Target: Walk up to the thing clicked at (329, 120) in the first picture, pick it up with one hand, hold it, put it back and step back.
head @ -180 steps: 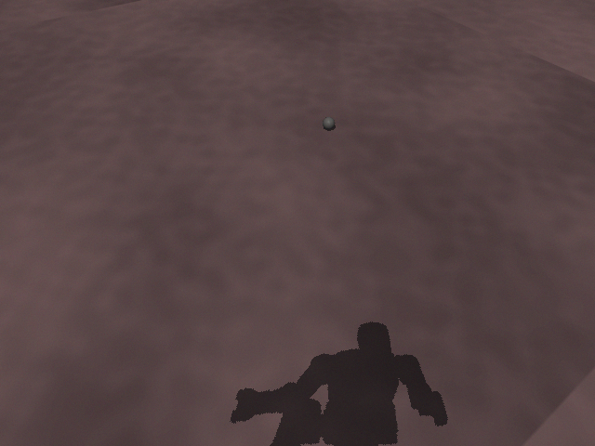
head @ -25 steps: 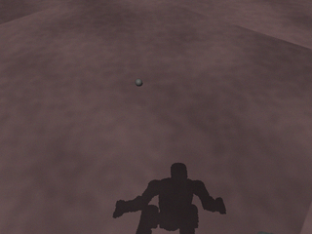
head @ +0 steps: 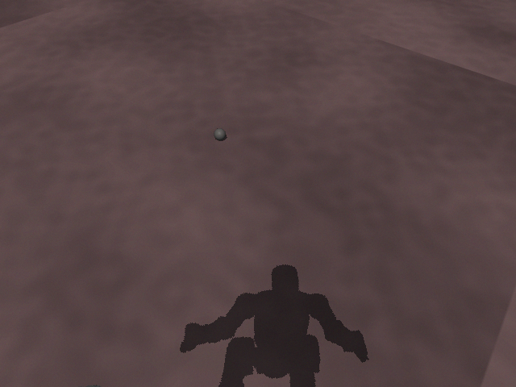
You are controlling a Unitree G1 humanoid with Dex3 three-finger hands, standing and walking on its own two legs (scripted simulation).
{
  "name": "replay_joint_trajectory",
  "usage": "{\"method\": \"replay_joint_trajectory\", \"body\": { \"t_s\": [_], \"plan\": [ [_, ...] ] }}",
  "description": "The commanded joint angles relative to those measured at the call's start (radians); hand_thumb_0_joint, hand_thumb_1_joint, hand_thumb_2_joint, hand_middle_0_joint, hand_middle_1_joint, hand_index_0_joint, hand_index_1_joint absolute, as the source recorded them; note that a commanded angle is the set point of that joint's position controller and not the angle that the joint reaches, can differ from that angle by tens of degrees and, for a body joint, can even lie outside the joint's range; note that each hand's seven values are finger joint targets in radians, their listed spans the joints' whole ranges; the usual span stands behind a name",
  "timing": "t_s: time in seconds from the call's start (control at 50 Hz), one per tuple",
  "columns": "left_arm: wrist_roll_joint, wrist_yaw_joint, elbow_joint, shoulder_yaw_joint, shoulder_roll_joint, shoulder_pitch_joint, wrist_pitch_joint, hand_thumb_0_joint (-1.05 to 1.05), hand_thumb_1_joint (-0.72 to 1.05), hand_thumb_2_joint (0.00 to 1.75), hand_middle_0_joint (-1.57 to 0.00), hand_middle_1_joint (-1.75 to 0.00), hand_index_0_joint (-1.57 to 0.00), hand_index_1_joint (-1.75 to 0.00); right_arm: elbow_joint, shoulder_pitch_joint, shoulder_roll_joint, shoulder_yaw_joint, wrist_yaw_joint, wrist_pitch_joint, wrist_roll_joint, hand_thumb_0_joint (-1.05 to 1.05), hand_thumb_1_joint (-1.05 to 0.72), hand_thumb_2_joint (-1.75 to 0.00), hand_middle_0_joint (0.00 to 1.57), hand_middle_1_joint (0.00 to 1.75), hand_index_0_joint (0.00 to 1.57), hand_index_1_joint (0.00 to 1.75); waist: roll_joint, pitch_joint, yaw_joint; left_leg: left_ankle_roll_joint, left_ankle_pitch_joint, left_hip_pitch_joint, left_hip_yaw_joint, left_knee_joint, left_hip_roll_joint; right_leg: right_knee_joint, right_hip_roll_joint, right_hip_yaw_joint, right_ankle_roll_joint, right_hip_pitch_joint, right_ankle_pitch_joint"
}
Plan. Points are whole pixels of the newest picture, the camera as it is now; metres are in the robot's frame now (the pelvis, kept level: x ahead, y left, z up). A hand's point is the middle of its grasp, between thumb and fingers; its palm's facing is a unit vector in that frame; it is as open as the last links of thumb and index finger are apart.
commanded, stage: stand
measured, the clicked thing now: (219, 134) +1.50 +0.22 -0.75
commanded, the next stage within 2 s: none
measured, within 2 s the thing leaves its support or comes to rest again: neither
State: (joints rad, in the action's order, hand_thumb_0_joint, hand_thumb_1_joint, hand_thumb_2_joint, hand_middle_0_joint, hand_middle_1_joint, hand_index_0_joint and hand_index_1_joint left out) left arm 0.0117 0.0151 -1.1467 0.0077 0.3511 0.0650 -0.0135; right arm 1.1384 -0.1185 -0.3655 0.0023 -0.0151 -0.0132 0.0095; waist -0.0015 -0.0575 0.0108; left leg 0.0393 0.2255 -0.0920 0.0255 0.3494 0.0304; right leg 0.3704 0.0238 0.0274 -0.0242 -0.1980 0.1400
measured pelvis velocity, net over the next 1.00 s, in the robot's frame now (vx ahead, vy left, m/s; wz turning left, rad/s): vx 0.00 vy -0.01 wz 0.01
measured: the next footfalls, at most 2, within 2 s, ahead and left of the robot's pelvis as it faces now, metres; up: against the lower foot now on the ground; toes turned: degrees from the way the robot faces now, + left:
none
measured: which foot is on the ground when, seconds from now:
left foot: down 0.00-1.00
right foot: down 0.00-1.00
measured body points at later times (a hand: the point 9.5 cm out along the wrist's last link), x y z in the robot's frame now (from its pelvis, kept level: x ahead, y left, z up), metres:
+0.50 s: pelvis +0.00 +0.00 +0.00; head +0.01 -0.01 +0.45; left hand +0.08 +0.30 -0.13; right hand +0.08 -0.30 -0.14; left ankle -0.02 +0.15 -0.75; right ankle +0.04 -0.13 -0.75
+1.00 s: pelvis +0.00 -0.01 +0.00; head +0.01 -0.01 +0.45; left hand +0.07 +0.30 -0.13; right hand +0.07 -0.31 -0.14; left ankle -0.02 +0.15 -0.75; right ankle +0.04 -0.13 -0.75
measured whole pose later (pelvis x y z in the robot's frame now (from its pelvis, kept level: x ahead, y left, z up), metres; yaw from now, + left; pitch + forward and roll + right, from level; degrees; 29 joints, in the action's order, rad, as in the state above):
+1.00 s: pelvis +0.00 -0.01 +0.00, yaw +1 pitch -2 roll +0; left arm 0.01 0.01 -1.14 0.00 0.35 0.10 -0.01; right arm 1.13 -0.13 -0.36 0.00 -0.02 -0.01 0.01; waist -0.01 -0.05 0.00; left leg 0.05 0.22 -0.09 0.04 0.34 0.04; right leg 0.36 0.02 0.01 -0.02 -0.19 0.14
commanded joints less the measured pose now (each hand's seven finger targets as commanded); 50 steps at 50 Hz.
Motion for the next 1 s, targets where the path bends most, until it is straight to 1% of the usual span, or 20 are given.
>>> {"method": "replay_joint_trajectory", "body": {
  "t_s": [0.0,0.1,0.14,0.26,0.34,0.38,0.4,0.42,0.44,0.5,0.6,0.66,0.68,0.7,0.8,0.82,0.86,0.88,0.9,0.98],
  "plan": [
    [-0.008,-0.016,0.052,0.034,0.225,-0.04,-0.023,0.0,0.9,0.9,-0.2,-0.3,-0.2,-0.3,-0.06,0.044,-0.207,0.039,0.017,-0.021,-0.002,0.0,-0.9,-0.9,0.2,0.3,0.2,0.3,-0.004,0.103,-0.011,-0.044,-0.126,-0.058,0.062,-0.077,0.098,-0.032,0.097,0.072,0.04,0.117,-0.143],
    [-0.007,-0.018,0.056,0.03,0.223,-0.039,-0.022,0.0,0.9,0.9,-0.2,-0.3,-0.2,-0.3,-0.056,0.043,-0.21,0.039,0.017,-0.016,-0.001,0.0,-0.9,-0.9,0.2,0.3,0.2,0.3,0.002,0.092,-0.01,-0.045,-0.101,-0.05,0.061,-0.075,0.1,-0.046,0.099,0.072,0.041,0.097,-0.105],
    [-0.004,-0.018,0.054,0.031,0.221,-0.036,-0.021,0.0,0.9,0.9,-0.2,-0.3,-0.2,-0.3,-0.058,0.04,-0.211,0.04,0.018,-0.017,-0.002,0.0,-0.9,-0.9,0.2,0.3,0.2,0.3,0.003,0.108,-0.005,-0.046,-0.149,-0.042,0.06,-0.073,0.105,-0.029,0.1,0.069,0.041,0.115,-0.163],
    [-0.006,-0.019,0.051,0.03,0.222,-0.026,-0.02,0.0,0.9,0.9,-0.2,-0.3,-0.2,-0.3,-0.058,0.045,-0.208,0.04,0.019,-0.014,-0.002,0.0,-0.9,-0.9,0.2,0.3,0.2,0.3,0.005,0.089,-0.008,-0.047,-0.124,-0.04,0.056,-0.076,0.101,-0.044,0.101,0.071,0.041,0.099,-0.143],
    [-0.005,-0.02,0.055,0.032,0.226,-0.029,-0.02,0.0,0.9,0.9,-0.2,-0.3,-0.2,-0.3,-0.06,0.04,-0.205,0.041,0.016,-0.012,0.0,0.0,-0.9,-0.9,0.2,0.3,0.2,0.3,0.014,0.072,-0.008,-0.047,-0.068,-0.062,0.058,-0.089,0.095,-0.055,0.095,0.065,0.038,0.09,-0.067],
    [-0.004,-0.018,0.053,0.028,0.217,-0.014,-0.021,0.0,0.9,0.9,-0.2,-0.3,-0.2,-0.3,-0.061,0.052,-0.208,0.041,0.016,-0.012,-0.001,0.0,-0.9,-0.9,0.2,0.3,0.2,0.3,0.001,0.07,-0.013,-0.051,-0.064,-0.054,0.058,-0.086,0.096,-0.062,0.098,0.068,0.038,0.08,-0.077],
    [-0.005,-0.018,0.053,0.03,0.224,-0.013,-0.02,0.0,0.9,0.9,-0.2,-0.3,-0.2,-0.3,-0.06,0.048,-0.207,0.042,0.015,-0.012,-0.003,0.0,-0.9,-0.9,0.2,0.3,0.2,0.3,0.006,0.068,-0.012,-0.048,-0.059,-0.045,0.061,-0.088,0.095,-0.066,0.096,0.07,0.038,0.071,-0.048],
    [-0.005,-0.017,0.055,0.03,0.221,-0.015,-0.02,0.0,0.9,0.9,-0.2,-0.3,-0.2,-0.3,-0.059,0.042,-0.206,0.04,0.015,-0.013,0.0,0.0,-0.9,-0.9,0.2,0.3,0.2,0.3,0.004,0.062,-0.01,-0.049,-0.052,-0.053,0.057,-0.085,0.095,-0.069,0.097,0.073,0.037,0.071,-0.049],
    [-0.003,-0.018,0.058,0.032,0.226,-0.023,-0.021,0.0,0.9,0.9,-0.2,-0.3,-0.2,-0.3,-0.062,0.037,-0.206,0.041,0.015,-0.013,0.0,0.0,-0.9,-0.9,0.2,0.3,0.2,0.3,0.003,0.081,-0.007,-0.051,-0.083,-0.055,0.062,-0.084,0.1,-0.053,0.101,0.069,0.041,0.098,-0.092],
    [-0.004,-0.019,0.058,0.031,0.222,-0.009,-0.023,0.0,0.9,0.9,-0.2,-0.3,-0.2,-0.3,-0.063,0.046,-0.211,0.043,0.016,-0.013,-0.002,0.0,-0.9,-0.9,0.2,0.3,0.2,0.3,-0.006,0.094,-0.01,-0.05,-0.119,-0.03,0.059,-0.076,0.099,-0.054,0.101,0.067,0.039,0.091,-0.131],
    [-0.004,-0.019,0.06,0.032,0.222,-0.011,-0.02,0.0,0.9,0.9,-0.2,-0.3,-0.2,-0.3,-0.063,0.038,-0.207,0.04,0.017,-0.012,-0.001,0.0,-0.9,-0.9,0.2,0.3,0.2,0.3,0.003,0.088,-0.011,-0.05,-0.109,-0.05,0.061,-0.082,0.1,-0.05,0.099,0.062,0.04,0.108,-0.115],
    [-0.005,-0.018,0.059,0.032,0.225,-0.017,-0.017,0.0,0.9,0.9,-0.2,-0.3,-0.2,-0.3,-0.06,0.027,-0.205,0.039,0.018,-0.011,0.0,0.0,-0.9,-0.9,0.2,0.3,0.2,0.3,0.002,0.066,-0.008,-0.047,-0.07,-0.059,0.062,-0.089,0.097,-0.056,0.096,0.067,0.043,0.088,-0.06],
    [-0.006,-0.017,0.059,0.031,0.219,-0.006,-0.017,0.0,0.9,0.9,-0.2,-0.3,-0.2,-0.3,-0.06,0.037,-0.208,0.039,0.017,-0.01,0.0,0.0,-0.9,-0.9,0.2,0.3,0.2,0.3,-0.011,0.065,-0.017,-0.049,-0.055,-0.064,0.061,-0.088,0.094,-0.063,0.096,0.065,0.041,0.088,-0.05],
    [-0.004,-0.018,0.061,0.032,0.223,-0.007,-0.017,0.0,0.9,0.9,-0.2,-0.3,-0.2,-0.3,-0.063,0.036,-0.21,0.042,0.017,-0.011,-0.001,0.0,-0.9,-0.9,0.2,0.3,0.2,0.3,-0.004,0.073,-0.012,-0.05,-0.061,-0.065,0.063,-0.088,0.097,-0.055,0.098,0.066,0.044,0.096,-0.065],
    [-0.005,-0.016,0.061,0.033,0.222,-0.002,-0.019,0.0,0.9,0.9,-0.2,-0.3,-0.2,-0.3,-0.065,0.029,-0.207,0.04,0.016,-0.012,-0.002,0.0,-0.9,-0.9,0.2,0.3,0.2,0.3,0.003,0.081,-0.014,-0.05,-0.086,-0.055,0.062,-0.082,0.096,-0.051,0.098,0.065,0.043,0.1,-0.092],
    [-0.005,-0.016,0.061,0.034,0.225,-0.002,-0.02,0.0,0.9,0.9,-0.2,-0.3,-0.2,-0.3,-0.065,0.024,-0.205,0.039,0.016,-0.013,-0.001,0.0,-0.9,-0.9,0.2,0.3,0.2,0.3,0.001,0.076,-0.013,-0.048,-0.079,-0.06,0.061,-0.083,0.093,-0.057,0.098,0.066,0.041,0.098,-0.085],
    [-0.004,-0.018,0.063,0.035,0.226,-0.004,-0.017,0.0,0.9,0.9,-0.2,-0.3,-0.2,-0.3,-0.065,0.028,-0.209,0.041,0.016,-0.01,-0.002,0.0,-0.9,-0.9,0.2,0.3,0.2,0.3,0.006,0.062,-0.015,-0.048,-0.03,-0.052,0.062,-0.083,0.089,-0.072,0.094,0.069,0.042,0.065,-0.004],
    [-0.004,-0.018,0.064,0.035,0.231,-0.009,-0.018,0.0,0.9,0.9,-0.2,-0.3,-0.2,-0.3,-0.065,0.025,-0.206,0.042,0.015,-0.008,-0.001,0.0,-0.9,-0.9,0.2,0.3,0.2,0.3,0.016,0.056,-0.013,-0.05,-0.029,-0.055,0.063,-0.079,0.09,-0.078,0.096,0.072,0.043,0.06,0.015],
    [-0.004,-0.017,0.066,0.035,0.228,-0.012,-0.018,0.0,0.9,0.9,-0.2,-0.3,-0.2,-0.3,-0.064,0.017,-0.208,0.042,0.016,-0.007,-0.001,0.0,-0.9,-0.9,0.2,0.3,0.2,0.3,0.015,0.056,-0.008,-0.053,-0.03,-0.065,0.062,-0.079,0.091,-0.075,0.098,0.075,0.043,0.069,0.0],
    [-0.005,-0.017,0.064,0.035,0.223,0.003,-0.019,0.0,0.9,0.9,-0.2,-0.3,-0.2,-0.3,-0.066,0.019,-0.209,0.043,0.015,-0.01,-0.001,0.0,-0.9,-0.9,0.2,0.3,0.2,0.3,0.007,0.067,-0.014,-0.051,-0.052,-0.06,0.064,-0.075,0.091,-0.065,0.098,0.072,0.042,0.085,-0.046]
  ]
}}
